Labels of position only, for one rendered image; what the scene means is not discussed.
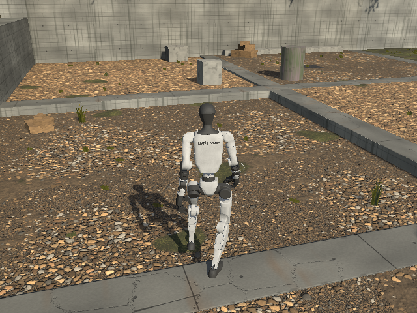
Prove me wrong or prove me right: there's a humanoid robot head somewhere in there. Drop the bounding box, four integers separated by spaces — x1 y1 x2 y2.
197 103 219 135

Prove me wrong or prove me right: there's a robot right hand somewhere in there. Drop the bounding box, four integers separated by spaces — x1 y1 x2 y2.
223 175 239 188

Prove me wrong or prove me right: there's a robot left thigh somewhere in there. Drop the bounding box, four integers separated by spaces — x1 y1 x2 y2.
187 181 201 216

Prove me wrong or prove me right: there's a robot left hand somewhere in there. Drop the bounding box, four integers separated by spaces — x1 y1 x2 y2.
176 195 192 215

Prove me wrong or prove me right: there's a robot left upper arm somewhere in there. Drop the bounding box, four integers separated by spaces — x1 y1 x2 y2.
182 132 194 170

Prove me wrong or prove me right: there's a right robot forearm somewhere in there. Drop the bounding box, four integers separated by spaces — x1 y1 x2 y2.
231 157 240 179

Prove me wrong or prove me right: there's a robot right upper arm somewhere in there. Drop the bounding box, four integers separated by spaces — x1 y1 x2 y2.
221 131 238 166

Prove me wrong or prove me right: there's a left robot forearm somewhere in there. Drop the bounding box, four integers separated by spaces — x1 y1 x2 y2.
177 161 189 196

